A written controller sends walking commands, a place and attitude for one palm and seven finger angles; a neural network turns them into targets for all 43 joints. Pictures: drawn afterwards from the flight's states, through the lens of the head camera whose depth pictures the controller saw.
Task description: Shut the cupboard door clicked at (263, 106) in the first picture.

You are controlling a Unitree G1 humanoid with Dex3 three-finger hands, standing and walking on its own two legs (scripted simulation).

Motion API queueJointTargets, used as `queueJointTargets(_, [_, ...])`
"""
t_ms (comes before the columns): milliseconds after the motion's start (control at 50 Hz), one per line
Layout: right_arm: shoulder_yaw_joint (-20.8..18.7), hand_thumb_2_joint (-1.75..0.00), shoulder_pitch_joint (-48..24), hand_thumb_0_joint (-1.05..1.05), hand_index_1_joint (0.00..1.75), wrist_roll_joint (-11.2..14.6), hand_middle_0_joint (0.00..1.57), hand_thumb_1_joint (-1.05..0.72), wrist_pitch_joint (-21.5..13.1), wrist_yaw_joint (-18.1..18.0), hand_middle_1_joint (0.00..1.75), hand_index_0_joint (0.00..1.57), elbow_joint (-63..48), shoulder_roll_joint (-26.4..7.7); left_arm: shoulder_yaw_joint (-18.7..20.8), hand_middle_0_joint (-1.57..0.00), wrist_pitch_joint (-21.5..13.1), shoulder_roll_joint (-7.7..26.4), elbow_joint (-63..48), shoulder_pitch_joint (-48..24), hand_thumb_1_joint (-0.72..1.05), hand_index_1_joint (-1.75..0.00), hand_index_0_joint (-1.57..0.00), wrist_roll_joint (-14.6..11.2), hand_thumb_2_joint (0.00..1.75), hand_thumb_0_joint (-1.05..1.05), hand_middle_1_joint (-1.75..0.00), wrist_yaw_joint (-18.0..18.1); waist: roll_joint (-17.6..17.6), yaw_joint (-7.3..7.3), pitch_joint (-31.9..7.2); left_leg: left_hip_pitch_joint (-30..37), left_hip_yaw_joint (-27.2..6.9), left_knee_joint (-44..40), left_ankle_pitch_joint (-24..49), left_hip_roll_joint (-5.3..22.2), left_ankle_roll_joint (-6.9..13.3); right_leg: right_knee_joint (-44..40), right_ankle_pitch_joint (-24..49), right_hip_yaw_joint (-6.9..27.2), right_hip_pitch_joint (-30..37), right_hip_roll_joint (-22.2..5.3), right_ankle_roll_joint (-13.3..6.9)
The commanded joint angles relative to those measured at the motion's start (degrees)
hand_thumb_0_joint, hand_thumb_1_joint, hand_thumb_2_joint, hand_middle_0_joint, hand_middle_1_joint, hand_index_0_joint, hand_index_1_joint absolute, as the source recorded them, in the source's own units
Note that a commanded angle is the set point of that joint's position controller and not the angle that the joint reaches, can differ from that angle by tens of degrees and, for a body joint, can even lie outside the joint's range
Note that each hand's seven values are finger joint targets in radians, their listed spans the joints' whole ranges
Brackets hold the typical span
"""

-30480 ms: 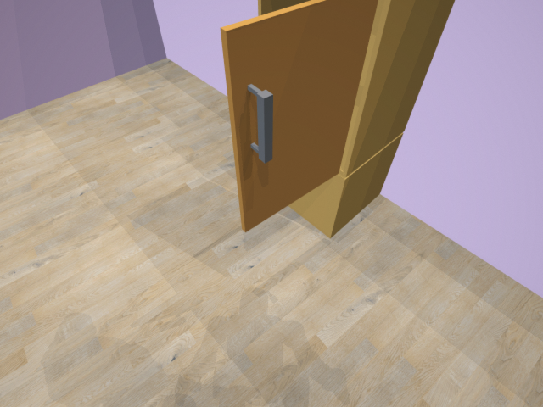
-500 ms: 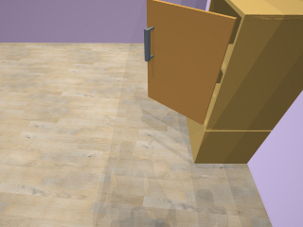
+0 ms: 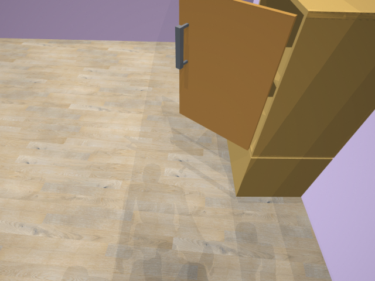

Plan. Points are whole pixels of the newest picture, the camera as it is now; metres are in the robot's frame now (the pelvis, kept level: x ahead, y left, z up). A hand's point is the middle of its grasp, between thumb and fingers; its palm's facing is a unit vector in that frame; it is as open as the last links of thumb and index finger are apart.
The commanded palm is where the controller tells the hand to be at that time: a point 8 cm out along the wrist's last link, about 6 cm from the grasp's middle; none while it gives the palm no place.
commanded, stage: look to check the result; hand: left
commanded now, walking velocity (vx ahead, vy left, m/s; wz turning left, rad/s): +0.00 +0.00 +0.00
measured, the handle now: (182, 46) +0.93 +0.07 +0.05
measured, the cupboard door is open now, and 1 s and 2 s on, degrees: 52 52 52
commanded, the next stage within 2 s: walk to a spot facing it in 0.34 s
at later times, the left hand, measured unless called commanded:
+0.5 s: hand out of the picture +0.03 +0.18 -0.17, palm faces +0.01 -0.98 -0.21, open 7.4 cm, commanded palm none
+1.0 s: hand out of the picture +0.02 +0.25 -0.19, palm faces +0.26 -0.94 -0.21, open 7.4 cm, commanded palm none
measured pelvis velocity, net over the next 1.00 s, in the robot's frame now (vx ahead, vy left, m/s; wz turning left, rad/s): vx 0.00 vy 0.04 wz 0.26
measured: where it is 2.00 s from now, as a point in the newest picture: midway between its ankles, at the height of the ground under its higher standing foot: outside the picture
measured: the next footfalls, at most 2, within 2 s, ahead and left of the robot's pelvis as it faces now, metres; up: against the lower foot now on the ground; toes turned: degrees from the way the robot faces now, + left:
right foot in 1.40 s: +0.09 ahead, -0.11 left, +0.00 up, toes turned +32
left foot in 1.80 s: -0.04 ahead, +0.12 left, +0.00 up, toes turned +53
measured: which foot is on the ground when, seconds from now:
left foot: down 0.00-1.00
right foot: down 0.00-0.84, up 0.86-1.00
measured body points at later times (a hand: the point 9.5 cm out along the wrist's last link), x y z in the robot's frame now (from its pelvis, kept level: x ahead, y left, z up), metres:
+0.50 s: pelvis +0.02 +0.00 +0.00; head +0.03 +0.00 +0.45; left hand +0.03 +0.24 -0.16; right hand +0.05 -0.25 -0.15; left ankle +0.06 +0.09 -0.74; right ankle -0.02 -0.12 -0.74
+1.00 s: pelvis +0.00 +0.04 -0.01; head +0.05 +0.08 +0.43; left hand +0.01 +0.30 -0.17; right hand +0.11 -0.20 -0.15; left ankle +0.05 +0.11 -0.74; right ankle +0.00 -0.14 -0.66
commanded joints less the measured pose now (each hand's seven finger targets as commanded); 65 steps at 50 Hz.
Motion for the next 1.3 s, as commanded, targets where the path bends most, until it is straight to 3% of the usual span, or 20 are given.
queueJointTargets(0, [-1.1,-0.9,2.5,0.0,0.3,0.4,0.2,-0.9,-0.7,-0.2,0.3,0.2,-1.8,-7.3,1.3,-0.2,-0.7,6.3,-1.0,4.2,0.9,-0.3,-0.2,0.3,0.9,0.0,-0.3,0.7,0.0,0.04,1.5,4.5,-7.8,-4.9,-3.1,5.6,-0.4,-6.4,0.7,4.9,-7.0,-4.7,-2.3])
queueJointTargets(440, [-1.2,-0.9,-3.6,0.0,0.3,0.3,0.2,-0.9,-1.3,-0.1,0.3,0.2,-2.1,-11.4,1.5,-0.2,-1.2,10.2,-1.3,-0.4,0.9,-0.3,-0.2,0.3,0.9,0.0,-0.3,0.3,0.6,0.04,0.5,7.1,-8.0,-5.0,4.4,6.3,-0.4,-7.9,6.7,5.2,-3.0,-5.7,-2.1])
queueJointTargets(520, [-0.7,-0.9,-2.3,0.0,0.3,0.2,0.2,-0.9,-0.3,0.3,0.3,0.2,-2.8,-8.2,1.9,-0.2,-0.1,8.4,-1.9,1.1,0.9,-0.3,-0.2,0.2,0.9,0.0,-0.3,0.8,-0.3,0.37,1.0,3.2,-8.1,-1.3,7.6,5.3,-0.9,-3.7,8.0,2.6,-2.0,-7.0,-1.2])
queueJointTargets(580, [-1.5,-0.9,-3.3,0.0,0.3,0.1,0.2,-0.9,0.3,0.7,0.3,0.2,-4.5,-9.1,3.2,-0.2,0.5,10.4,-3.8,0.9,0.9,-0.3,-0.2,0.3,0.9,0.0,-0.3,0.9,-1.5,0.81,0.5,-1.1,-7.8,3.5,7.3,4.0,-1.1,-1.5,9.2,2.3,-1.0,-9.4,-2.6])
queueJointTargets(620, [-2.0,-0.9,-3.8,0.0,0.3,0.1,0.2,-0.9,0.7,1.0,0.3,0.2,-5.9,-8.6,4.2,-0.2,0.7,11.9,-5.4,0.6,0.9,-0.3,-0.2,0.5,0.9,0.0,-0.3,1.0,-5.5,1.2,0.2,-5.5,-5.6,10.3,5.1,1.9,-1.9,-1.6,11.9,3.6,0.7,-13.5,-5.2])
queueJointTargets(680, [-3.0,-0.9,-6.7,0.0,0.3,-0.1,0.2,-0.9,1.8,1.2,0.3,0.2,-9.0,-8.1,5.0,-0.2,0.7,12.8,-7.8,-0.5,0.9,-0.3,-0.2,1.2,0.9,0.0,-0.3,1.2,-10.2,1.96,3.0,-14.1,-4.4,29.6,-19.2,1.0,-2.9,-3.2,23.4,6.1,0.4,-21.8,-11.3])
queueJointTargets(720, [-3.3,-0.9,-7.4,0.0,0.3,0.3,0.2,-0.9,1.8,1.6,0.3,0.2,-10.5,-7.7,5.6,-0.2,0.5,13.5,-9.6,-2.8,0.9,-0.3,-0.2,1.7,0.9,0.0,-0.3,1.4,-8.6,1.28,3.8,-15.7,-5.4,30.8,-22.9,2.9,-3.2,-0.7,29.8,3.4,1.4,-23.0,-11.6])
queueJointTargets(760, [-3.2,-0.9,-5.5,0.0,0.3,0.3,0.2,-0.9,1.8,2.1,0.3,0.2,-11.2,-7.3,6.1,-0.2,0.5,14.7,-11.0,-4.9,0.9,-0.3,-0.2,1.5,0.9,0.0,-0.3,1.2,-7.6,-0.44,3.7,-11.7,-3.1,21.2,-18.2,3.0,-3.3,4.5,31.3,-1.7,0.3,-21.0,-8.3])
queueJointTargets(780, [-3.1,-0.9,-2.7,0.0,0.3,0.1,0.2,-0.9,1.6,2.2,0.3,0.2,-10.8,-7.6,6.2,-0.2,0.6,14.8,-11.7,-5.5,0.9,-0.3,-0.2,1.2,0.9,0.0,-0.3,1.0,-6.5,-1.65,1.9,-5.9,-1.5,15.3,-10.5,1.9,-3.1,8.9,29.2,-4.2,-2.0,-18.8,-5.7])
queueJointTargets(800, [-3.5,-0.9,1.9,0.0,0.3,-0.1,0.2,-0.9,1.1,2.3,0.3,0.2,-9.9,-9.4,6.0,-0.2,0.8,14.1,-12.3,-5.7,0.9,-0.3,-0.2,0.7,0.9,0.0,-0.3,0.7,-0.1,-3.62,-0.3,2.5,-4.0,8.3,4.2,2.2,-1.8,18.2,22.8,-7.2,-7.2,-15.5,-2.1])
queueJointTargets(820, [-4.6,-0.9,5.4,0.0,0.3,-0.8,0.2,-0.9,0.5,1.9,0.3,0.2,-10.0,-15.0,5.6,-0.2,1.2,10.6,-13.7,-2.8,0.9,-0.3,-0.2,0.0,0.9,0.0,-0.3,0.3,18.3,-3.82,-3.5,8.5,-25.0,1.4,24.4,14.2,4.5,32.7,-2.4,-9.3,-17.9,-6.9,3.0])
queueJointTargets(840, [-5.4,-0.9,8.0,0.0,0.3,-0.3,0.2,-0.9,0.7,1.1,0.3,0.2,-9.3,-18.3,4.7,-0.2,1.7,9.3,-15.8,-5.7,0.9,-0.3,-0.2,0.0,0.9,0.0,-0.3,0.6,21.6,-5.17,-6.5,8.9,-36.3,-3.9,31.1,21.9,9.7,41.8,-25.4,-1.9,-22.1,-2.6,3.0])
queueJointTargets(860, [-5.7,-0.9,6.8,0.0,0.3,-0.4,0.2,-0.9,1.0,1.1,0.3,0.2,-9.5,-19.1,5.0,-0.2,2.2,10.3,-16.6,-6.5,0.9,-0.3,-0.2,0.4,0.9,0.0,-0.3,0.6,14.6,-4.65,-7.0,4.7,-33.3,-6.1,8.6,22.1,10.6,45.0,-23.1,2.7,-20.5,-4.0,1.5])
queueJointTargets(880, [-5.6,-0.9,4.1,0.0,0.3,-0.6,0.2,-0.9,0.7,0.9,0.3,0.2,-11.1,-17.3,5.4,-0.2,2.5,9.9,-16.5,-9.3,0.9,-0.3,-0.2,0.7,0.9,0.0,-0.3,0.5,12.0,-4.23,-4.9,0.9,-34.2,-8.8,-5.6,18.6,7.5,45.8,-17.7,3.7,-23.4,-4.7,1.3])
queueJointTargets(900, [-5.1,-0.9,1.1,0.0,0.3,-0.8,0.2,-0.9,0.6,0.7,0.3,0.2,-12.6,-16.1,5.5,-0.2,2.4,10.4,-16.5,-10.4,0.9,-0.3,-0.2,0.9,0.9,0.0,-0.3,0.1,6.8,-3.0,-3.1,-1.6,-34.0,-9.3,-12.4,17.0,5.9,46.1,-13.0,4.6,-24.2,-4.9,1.6])
queueJointTargets(940, [-4.6,-0.9,-1.7,0.0,0.3,-0.8,0.2,-0.9,0.1,0.3,0.3,0.2,-13.4,-15.1,5.8,-0.2,2.1,9.7,-16.0,-9.0,0.9,-0.3,-0.2,1.1,0.9,0.0,-0.3,-0.5,4.0,-1.25,-1.3,-2.8,-29.0,-9.7,-12.5,13.4,3.6,45.0,-6.0,5.1,-25.1,-4.6,2.6])
queueJointTargets(980, [-4.6,-0.9,-2.3,0.0,0.3,-0.6,0.2,-0.9,-0.1,0.2,0.3,0.2,-13.8,-14.8,5.8,-0.2,2.0,9.5,-15.6,-7.1,0.9,-0.3,-0.2,1.1,0.9,0.0,-0.3,-0.6,3.1,-0.51,-3.6,-0.4,-26.7,-9.2,-8.9,11.8,3.6,42.9,-3.7,4.8,-24.9,-4.1,3.3])
queueJointTargets(1040, [-4.9,-0.9,-1.9,0.0,0.3,-0.4,0.2,-0.9,0.0,0.3,0.3,0.2,-13.9,-14.9,5.7,-0.2,2.0,9.7,-16.2,-6.6,0.9,-0.3,-0.2,1.1,0.9,0.0,-0.3,-0.7,5.4,-0.47,-6.1,2.8,-25.7,-8.8,-7.0,10.0,3.6,39.4,-2.9,4.5,-24.9,-3.0,3.9])
queueJointTargets(1200, [-6.1,-0.9,-0.7,0.0,0.3,-0.7,0.2,-0.9,1.1,1.0,0.3,0.2,-14.3,-16.1,5.1,-0.2,2.1,10.7,-18.9,-9.7,0.9,-0.3,-0.2,1.0,0.9,0.0,-0.3,-0.4,10.1,-1.97,-6.1,4.3,-32.6,-8.4,-9.1,8.8,5.7,27.3,-7.6,4.4,-22.5,-0.2,3.9])
queueJointTargets(1280, [-6.7,-0.9,-3.7,0.0,0.3,-0.9,0.2,-0.9,1.9,1.3,0.3,0.2,-15.7,-16.4,5.0,-0.2,2.2,10.5,-18.3,-5.6,0.9,-0.3,-0.2,0.5,0.9,0.0,-0.3,0.0,10.9,-0.31,-6.3,-1.8,-34.3,-7.5,-7.8,7.1,5.2,15.3,-8.9,3.6,-11.7,2.3,2.3])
